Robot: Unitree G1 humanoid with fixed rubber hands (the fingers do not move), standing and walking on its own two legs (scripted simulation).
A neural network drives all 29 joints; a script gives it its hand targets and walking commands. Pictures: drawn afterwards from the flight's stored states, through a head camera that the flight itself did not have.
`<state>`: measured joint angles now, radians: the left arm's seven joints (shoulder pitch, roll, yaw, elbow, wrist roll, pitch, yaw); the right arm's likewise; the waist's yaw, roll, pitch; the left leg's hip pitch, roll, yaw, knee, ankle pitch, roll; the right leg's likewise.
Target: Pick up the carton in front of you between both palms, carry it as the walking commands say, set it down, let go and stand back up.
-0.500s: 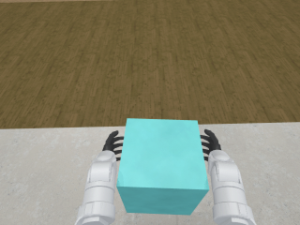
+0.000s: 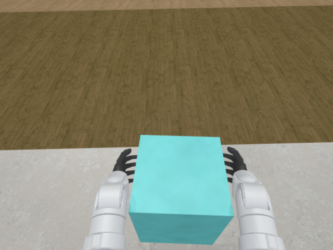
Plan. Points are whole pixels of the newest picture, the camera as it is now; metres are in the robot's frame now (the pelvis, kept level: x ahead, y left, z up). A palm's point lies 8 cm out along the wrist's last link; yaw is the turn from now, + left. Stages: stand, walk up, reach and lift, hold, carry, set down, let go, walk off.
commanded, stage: hold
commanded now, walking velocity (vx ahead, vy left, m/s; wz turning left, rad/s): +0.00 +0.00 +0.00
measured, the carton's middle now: (178, 192) +0.28 +0.00 -0.04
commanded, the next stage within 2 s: carry in 0.28 s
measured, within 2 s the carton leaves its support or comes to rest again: neither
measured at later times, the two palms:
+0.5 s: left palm (121, 164) +0.30 +0.15 +0.06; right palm (240, 164) +0.30 -0.15 +0.06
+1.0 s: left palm (122, 112) +0.50 +0.18 +0.07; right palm (214, 107) +0.52 -0.12 +0.07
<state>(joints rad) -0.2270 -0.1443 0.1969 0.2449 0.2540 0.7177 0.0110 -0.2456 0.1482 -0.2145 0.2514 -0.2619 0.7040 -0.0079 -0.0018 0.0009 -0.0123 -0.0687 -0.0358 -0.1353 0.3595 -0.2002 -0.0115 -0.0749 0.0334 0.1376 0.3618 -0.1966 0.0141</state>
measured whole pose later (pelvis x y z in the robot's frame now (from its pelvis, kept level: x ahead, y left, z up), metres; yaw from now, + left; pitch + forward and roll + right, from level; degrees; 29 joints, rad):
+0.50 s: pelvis +0.02 -0.01 -0.02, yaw +0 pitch +1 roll +0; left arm -0.22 -0.13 0.16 0.05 0.18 0.88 0.03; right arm -0.23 0.14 -0.16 0.05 -0.20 0.87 -0.04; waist 0.00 0.01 -0.16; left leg -0.28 0.02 -0.03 0.58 -0.36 -0.02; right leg -0.29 -0.02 0.01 0.58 -0.35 0.02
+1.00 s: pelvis +0.24 +0.02 -0.02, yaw +1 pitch +5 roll +2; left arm -0.15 -0.13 0.11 -0.39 0.10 1.22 0.10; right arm -0.17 0.14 -0.11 -0.36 -0.09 1.19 -0.10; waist 0.03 -0.05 -0.09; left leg -0.51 0.01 0.21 0.58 -0.26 0.02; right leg 0.00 -0.10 -0.14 0.38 -0.45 0.04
